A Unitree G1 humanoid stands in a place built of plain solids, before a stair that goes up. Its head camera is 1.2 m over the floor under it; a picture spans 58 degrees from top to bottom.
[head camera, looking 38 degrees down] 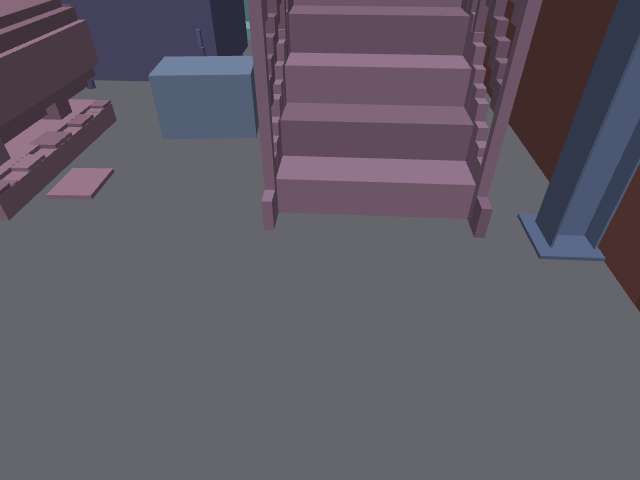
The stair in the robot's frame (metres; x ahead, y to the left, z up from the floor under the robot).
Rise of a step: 0.19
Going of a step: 0.23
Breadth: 1.01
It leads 4 degrees to the right of straight ahead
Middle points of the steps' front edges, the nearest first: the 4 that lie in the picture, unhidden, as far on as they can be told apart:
1.73 -0.25 0.19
1.96 -0.27 0.38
2.19 -0.28 0.56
2.43 -0.30 0.75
